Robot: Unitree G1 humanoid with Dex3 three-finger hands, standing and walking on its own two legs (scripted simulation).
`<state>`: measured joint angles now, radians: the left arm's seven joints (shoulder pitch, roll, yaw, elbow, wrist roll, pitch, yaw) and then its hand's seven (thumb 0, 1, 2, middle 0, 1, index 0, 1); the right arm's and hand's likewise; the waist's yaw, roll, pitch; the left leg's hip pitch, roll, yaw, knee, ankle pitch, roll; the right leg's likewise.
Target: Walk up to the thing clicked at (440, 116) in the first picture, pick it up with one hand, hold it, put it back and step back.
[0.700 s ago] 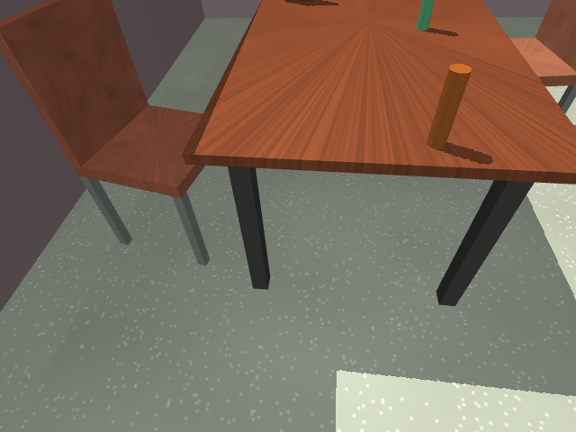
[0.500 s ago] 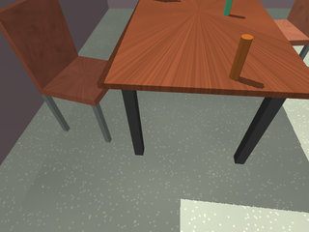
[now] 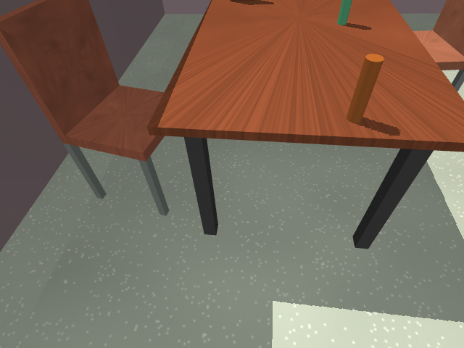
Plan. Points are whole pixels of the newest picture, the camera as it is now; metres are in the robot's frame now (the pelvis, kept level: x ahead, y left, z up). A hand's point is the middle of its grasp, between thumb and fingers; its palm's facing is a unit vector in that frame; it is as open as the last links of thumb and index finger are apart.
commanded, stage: stand
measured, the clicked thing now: (363, 90) +0.74 -0.31 +0.05
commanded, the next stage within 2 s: walk up in 0.42 s
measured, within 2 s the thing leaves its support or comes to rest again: neither
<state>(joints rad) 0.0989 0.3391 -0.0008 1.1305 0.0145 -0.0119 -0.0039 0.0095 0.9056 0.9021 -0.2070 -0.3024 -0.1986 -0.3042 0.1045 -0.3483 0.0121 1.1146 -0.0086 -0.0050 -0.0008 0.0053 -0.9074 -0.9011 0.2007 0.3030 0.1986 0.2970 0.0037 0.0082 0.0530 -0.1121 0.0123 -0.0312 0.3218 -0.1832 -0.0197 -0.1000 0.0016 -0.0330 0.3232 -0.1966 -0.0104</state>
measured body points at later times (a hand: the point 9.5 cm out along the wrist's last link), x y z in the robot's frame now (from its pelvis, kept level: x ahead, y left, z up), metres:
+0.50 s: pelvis +0.00 +0.01 +0.00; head +0.01 +0.00 +0.45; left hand +0.07 +0.31 -0.13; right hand +0.09 -0.30 -0.13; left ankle -0.01 +0.13 -0.73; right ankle -0.01 -0.11 -0.75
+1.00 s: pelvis +0.12 +0.14 -0.02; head +0.13 +0.12 +0.43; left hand +0.25 +0.46 -0.12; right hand +0.10 -0.18 -0.14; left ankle +0.15 +0.25 -0.75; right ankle +0.13 +0.03 -0.70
